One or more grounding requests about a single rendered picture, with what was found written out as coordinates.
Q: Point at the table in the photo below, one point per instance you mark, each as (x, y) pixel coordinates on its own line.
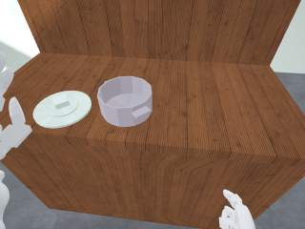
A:
(221, 119)

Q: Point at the left robot hand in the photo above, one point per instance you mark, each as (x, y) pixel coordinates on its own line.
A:
(13, 135)

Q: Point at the pot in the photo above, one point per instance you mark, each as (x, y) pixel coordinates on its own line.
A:
(125, 101)

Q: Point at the robot left forearm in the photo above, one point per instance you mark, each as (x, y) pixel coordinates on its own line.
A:
(4, 199)

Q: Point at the right robot hand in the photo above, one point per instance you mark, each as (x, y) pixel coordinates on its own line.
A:
(238, 218)

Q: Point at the knob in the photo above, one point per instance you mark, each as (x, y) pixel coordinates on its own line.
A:
(60, 101)

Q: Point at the lid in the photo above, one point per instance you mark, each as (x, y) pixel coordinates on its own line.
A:
(46, 115)

